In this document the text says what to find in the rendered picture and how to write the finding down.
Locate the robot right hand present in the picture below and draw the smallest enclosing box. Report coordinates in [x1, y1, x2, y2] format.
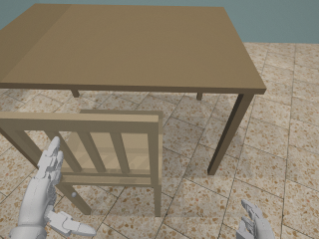
[235, 198, 275, 239]

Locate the table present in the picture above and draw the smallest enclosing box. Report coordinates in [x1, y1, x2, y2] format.
[0, 3, 267, 176]

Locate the chair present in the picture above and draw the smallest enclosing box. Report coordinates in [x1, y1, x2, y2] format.
[0, 109, 163, 217]

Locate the left robot forearm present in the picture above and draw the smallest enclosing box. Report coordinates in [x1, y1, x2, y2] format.
[8, 224, 48, 239]

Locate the robot left hand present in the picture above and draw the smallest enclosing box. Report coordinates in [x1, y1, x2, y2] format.
[17, 136, 97, 237]

